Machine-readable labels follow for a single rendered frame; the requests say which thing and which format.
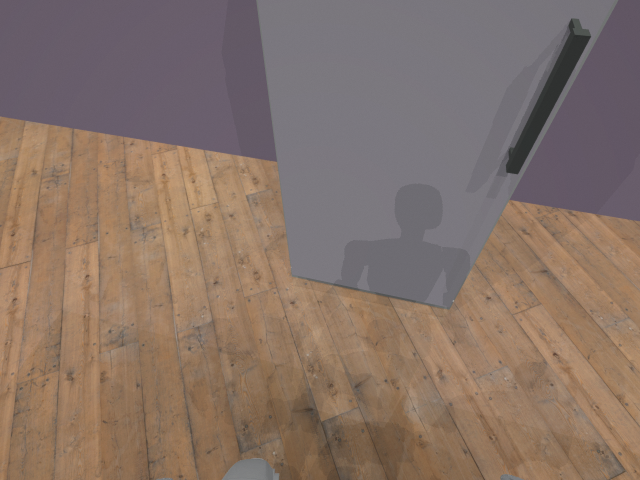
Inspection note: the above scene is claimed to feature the robot left thigh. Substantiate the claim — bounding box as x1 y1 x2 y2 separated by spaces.
222 459 279 480

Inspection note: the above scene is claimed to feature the fridge door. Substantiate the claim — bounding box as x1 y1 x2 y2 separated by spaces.
258 0 615 308

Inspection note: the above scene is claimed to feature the handle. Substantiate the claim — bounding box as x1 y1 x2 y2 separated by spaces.
506 18 591 174

